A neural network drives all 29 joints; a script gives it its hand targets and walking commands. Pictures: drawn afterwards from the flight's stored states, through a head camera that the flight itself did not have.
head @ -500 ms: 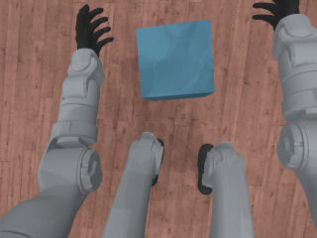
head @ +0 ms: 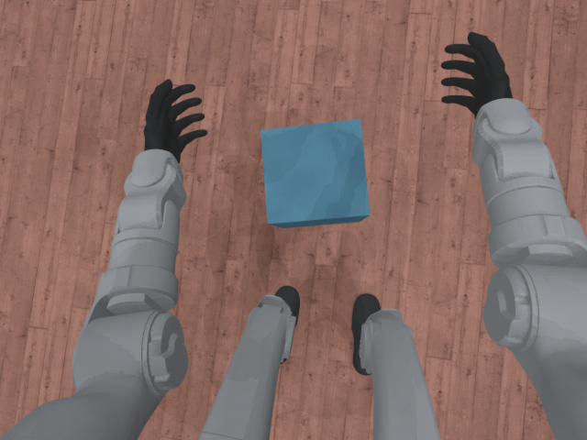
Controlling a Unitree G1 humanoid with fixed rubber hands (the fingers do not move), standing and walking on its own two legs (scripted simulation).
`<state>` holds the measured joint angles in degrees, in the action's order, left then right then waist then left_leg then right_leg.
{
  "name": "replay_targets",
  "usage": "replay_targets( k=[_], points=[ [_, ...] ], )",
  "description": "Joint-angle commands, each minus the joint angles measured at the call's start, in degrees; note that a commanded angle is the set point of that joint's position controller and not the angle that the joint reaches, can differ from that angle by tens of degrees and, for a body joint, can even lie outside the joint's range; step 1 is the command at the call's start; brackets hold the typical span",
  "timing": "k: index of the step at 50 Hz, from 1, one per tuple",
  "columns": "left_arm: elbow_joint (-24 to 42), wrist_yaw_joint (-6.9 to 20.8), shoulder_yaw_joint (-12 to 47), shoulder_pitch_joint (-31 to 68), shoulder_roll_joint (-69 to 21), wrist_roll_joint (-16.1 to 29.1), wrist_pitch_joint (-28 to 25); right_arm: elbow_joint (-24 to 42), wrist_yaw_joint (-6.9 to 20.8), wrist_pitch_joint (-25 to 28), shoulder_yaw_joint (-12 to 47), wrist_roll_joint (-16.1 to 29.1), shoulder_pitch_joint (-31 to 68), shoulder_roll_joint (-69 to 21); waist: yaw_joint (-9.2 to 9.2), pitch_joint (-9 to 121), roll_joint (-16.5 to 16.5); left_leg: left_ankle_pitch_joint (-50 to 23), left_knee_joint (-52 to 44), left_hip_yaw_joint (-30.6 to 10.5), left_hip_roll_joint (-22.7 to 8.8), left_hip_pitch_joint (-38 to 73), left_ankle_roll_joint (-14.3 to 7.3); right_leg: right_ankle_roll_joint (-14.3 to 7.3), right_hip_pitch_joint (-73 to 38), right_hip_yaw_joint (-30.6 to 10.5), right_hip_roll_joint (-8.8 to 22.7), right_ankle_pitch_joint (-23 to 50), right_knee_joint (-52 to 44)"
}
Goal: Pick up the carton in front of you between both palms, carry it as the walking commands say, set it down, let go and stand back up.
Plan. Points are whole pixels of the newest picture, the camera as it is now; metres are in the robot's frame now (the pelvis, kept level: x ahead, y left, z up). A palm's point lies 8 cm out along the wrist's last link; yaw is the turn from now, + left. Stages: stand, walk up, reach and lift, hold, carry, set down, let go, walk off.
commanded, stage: let go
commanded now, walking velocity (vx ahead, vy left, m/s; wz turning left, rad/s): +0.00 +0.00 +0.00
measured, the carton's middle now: (316, 181) +0.48 +0.06 -0.52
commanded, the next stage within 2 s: stand in 1.26 s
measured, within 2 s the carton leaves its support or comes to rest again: neither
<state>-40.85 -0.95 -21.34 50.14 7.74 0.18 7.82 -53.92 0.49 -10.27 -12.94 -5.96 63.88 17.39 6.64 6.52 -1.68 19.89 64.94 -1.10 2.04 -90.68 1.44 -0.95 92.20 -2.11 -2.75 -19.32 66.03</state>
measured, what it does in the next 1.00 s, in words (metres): rises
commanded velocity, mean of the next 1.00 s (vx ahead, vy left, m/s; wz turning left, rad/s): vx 0.00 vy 0.00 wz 0.00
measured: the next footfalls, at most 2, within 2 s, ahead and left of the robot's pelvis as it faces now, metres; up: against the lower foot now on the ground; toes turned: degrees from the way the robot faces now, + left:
none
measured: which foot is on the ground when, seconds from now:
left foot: down 0.00-1.00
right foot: down 0.00-1.00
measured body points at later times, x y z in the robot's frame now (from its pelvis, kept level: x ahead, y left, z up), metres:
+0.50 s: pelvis +0.07 +0.02 +0.11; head +0.22 +0.01 +0.53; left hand +0.32 +0.26 +0.02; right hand +0.37 -0.19 +0.00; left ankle +0.07 +0.13 -0.61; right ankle +0.07 -0.10 -0.61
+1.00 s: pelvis +0.09 +0.00 +0.13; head +0.10 +0.01 +0.58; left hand +0.27 +0.23 +0.06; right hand +0.25 -0.23 +0.06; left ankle +0.07 +0.13 -0.61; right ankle +0.07 -0.10 -0.61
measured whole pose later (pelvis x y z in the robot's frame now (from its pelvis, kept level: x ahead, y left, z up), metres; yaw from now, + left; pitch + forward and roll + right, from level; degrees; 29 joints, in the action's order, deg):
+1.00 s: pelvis +0.09 +0.00 +0.13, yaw -1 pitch -3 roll +0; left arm -25.0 4.5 -2.4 -11.8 12.0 -0.8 6.5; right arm -24.2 4.1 -6.5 -2.3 0.2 -13.7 12.6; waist -0.1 -4.4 -0.1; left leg 15.7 25.1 -3.0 1.0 -6.5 0.0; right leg -1.3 6.9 -1.9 -2.4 -15.0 24.7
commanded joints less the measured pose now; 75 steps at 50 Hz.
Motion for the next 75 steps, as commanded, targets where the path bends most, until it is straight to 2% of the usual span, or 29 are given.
replay_targets(
  k=[1, 5, 10, 16, 21, 27, 30, 36, 43, 50, 53, 54, 55, 63, 64, 66, 67, 69, 71, 75],
  points=[
    [7.1, 2.0, 0.2, -0.1, 7.2, -2.3, -1.9, 8.9, -2.1, 1.3, -1.6, -2.1, 2.5, 1.1, 1.00, 56.8, -5.9, -19.8, -7.8, 5.2, 2.0, 23.6, 1.8, 2.6, -51.2, -1.0, -0.5, 24.9, -7.2],
    [11.3, 4.7, 3.2, -9.3, 9.1, -3.9, -2.7, 17.9, -5.1, 2.0, -1.3, -2.2, -9.2, -3.0, 0.56, 54.3, -3.8, -21.1, -11.6, 4.4, 1.8, 32.3, 0.7, 2.8, -56.3, -1.1, -0.5, 26.3, -11.9],
    [14.1, 6.9, 7.6, -18.8, 10.1, -2.8, -3.6, 26.2, -5.9, 3.6, 1.1, -0.3, -19.9, -4.0, -0.16, 42.2, -1.0, -20.0, -17.0, 2.1, 0.7, 45.5, -0.4, 2.4, -53.9, -0.3, -0.5, 17.6, -18.8],
    [13.5, 7.5, 11.6, -32.6, 8.8, 0.1, -5.7, 25.4, -3.8, 6.5, 3.1, 1.2, -34.9, -4.4, -1.56, 31.3, 0.6, -22.2, -22.1, -0.6, -0.6, 56.8, -0.1, 1.6, -54.0, 0.5, -0.3, 13.9, -23.7],
    [15.1, 6.4, 14.4, -43.7, 8.2, 1.4, -7.8, 24.4, -2.7, 8.9, 4.3, 2.4, -47.2, -3.5, -2.14, 25.9, 2.5, -30.4, -25.4, -2.1, -1.2, 66.9, 0.5, 1.0, -57.3, 0.5, -0.5, 16.1, -27.5],
    [19.7, 5.0, 17.1, -55.2, 7.9, 2.0, -9.4, 26.4, -1.8, 11.5, 5.6, 3.5, -59.0, -2.2, -2.91, 19.0, 3.6, -38.7, -30.5, -2.9, -1.4, 77.5, 1.0, 0.6, -65.7, 0.5, -0.6, 21.3, -33.6],
    [20.7, 4.9, 17.6, -58.5, 8.4, 1.9, -9.5, 27.5, -1.3, 12.0, 6.2, 3.9, -63.8, -1.9, -3.93, 14.1, 2.1, -36.5, -34.0, -2.5, -1.2, 78.8, 0.8, 0.8, -72.8, 0.4, -0.3, 23.5, -36.9],
    [21.2, 5.1, 18.4, -61.6, 9.6, 1.6, -8.1, 30.4, 0.3, 10.8, 7.7, 5.0, -72.5, -1.3, -5.74, 4.8, 0.0, -26.6, -40.1, -1.0, -0.1, 79.3, 0.0, 1.6, -83.7, -0.1, 0.8, 25.3, -41.6],
    [20.8, 5.2, 17.8, -61.3, 10.2, 0.1, -4.6, 33.9, 2.7, 7.2, 9.4, 6.3, -74.8, -0.9, -6.06, -4.5, 1.6, -16.2, -43.3, 0.2, 0.4, 80.0, -0.7, 1.9, -87.6, 0.2, 1.4, 18.0, -44.6],
    [21.0, 5.4, 16.5, -60.7, 10.0, -1.5, -0.9, 35.8, 3.8, 3.6, 9.5, 6.1, -73.5, -0.2, -5.65, -10.3, 2.5, -11.2, -43.6, 0.6, 0.1, 81.5, -1.1, 1.4, -87.9, 0.4, 1.6, 12.0, -45.4],
    [21.4, 5.5, 16.4, -60.2, 10.0, -1.7, -0.2, 36.0, 3.7, 2.7, 9.2, 5.6, -73.7, -0.2, -5.97, -10.9, 1.8, -11.2, -43.5, 0.6, 0.0, 82.8, -1.3, 1.4, -87.9, 0.4, 1.4, 12.1, -45.2],
    [25.8, 4.0, 16.4, -57.3, 11.9, -3.0, 2.9, 32.8, 2.5, 4.6, 9.0, 6.5, -76.7, -0.1, -7.25, -7.9, 3.1, -10.3, -41.7, 0.7, 1.8, 83.1, -0.6, 1.2, -90.0, 0.3, 1.5, 16.4, -43.3],
    [24.7, 3.4, 17.2, -58.2, 11.2, -2.3, 3.7, 33.8, 2.0, 4.8, 9.2, 6.4, -75.8, 0.1, -7.39, -8.7, 1.5, -10.0, -41.4, 0.5, 1.6, 82.7, -0.9, 1.4, -89.1, 0.3, 1.5, 17.2, -42.8],
    [25.3, 2.0, 18.5, -57.6, 9.9, -1.1, 6.1, 34.7, 1.8, 3.8, 9.5, 6.3, -74.4, 0.9, -6.94, -10.0, 0.7, -9.5, -41.9, 0.1, 0.9, 80.4, -1.0, 0.7, -89.7, 1.1, 1.2, 15.0, -42.7],
    [16.9, -0.1, 16.2, -57.4, 17.2, -1.7, 0.6, 26.1, -0.4, 6.2, 8.1, 3.4, -74.4, 6.1, -5.19, -10.1, -5.9, -9.4, -39.9, -2.5, -2.8, 74.9, -0.2, 1.9, -80.7, -1.1, 4.2, 6.5, -42.0],
    [15.2, -0.4, 16.5, -57.9, 16.8, -2.4, -3.4, 24.8, -1.3, 8.1, 7.6, 2.8, -75.6, 7.3, -6.71, -8.8, -2.4, -4.6, -40.0, -3.4, -3.2, 76.6, -1.0, 1.3, -78.4, -4.2, 5.1, -1.3, -43.1],
    [14.4, -0.2, 16.6, -57.3, 16.3, -2.6, -4.4, 23.8, -1.2, 8.8, 7.7, 2.7, -75.3, 7.2, -6.86, -8.5, -0.4, -2.0, -41.0, -4.2, -3.7, 75.8, -1.4, 1.0, -78.4, -4.5, 5.1, -2.5, -42.9],
    [12.7, 0.3, 16.8, -57.3, 15.8, -2.5, -5.8, 22.4, -1.1, 9.5, 7.9, 3.1, -73.4, 7.1, -6.24, -6.8, 2.8, -1.7, -42.1, -5.6, -4.7, 74.2, -2.0, 0.8, -81.0, -3.6, 4.5, 2.0, -40.8],
    [10.6, 0.6, 16.8, -57.9, 16.2, -2.4, -6.7, 21.4, -1.0, 10.0, 8.0, 3.4, -72.2, 7.3, -5.89, -5.2, 3.1, -6.8, -41.8, -6.0, -5.3, 74.6, -2.1, 0.9, -82.8, -3.4, 4.7, 7.7, -40.0],
    [7.4, 0.3, 17.0, -58.2, 17.6, -2.3, -7.6, 19.0, -1.3, 10.4, 7.9, 3.6, -73.2, 8.5, -6.72, -3.1, 3.1, -16.6, -39.9, -5.4, -5.4, 78.5, -1.8, 0.5, -83.3, -3.9, 5.6, 15.5, -39.9]
  ],
)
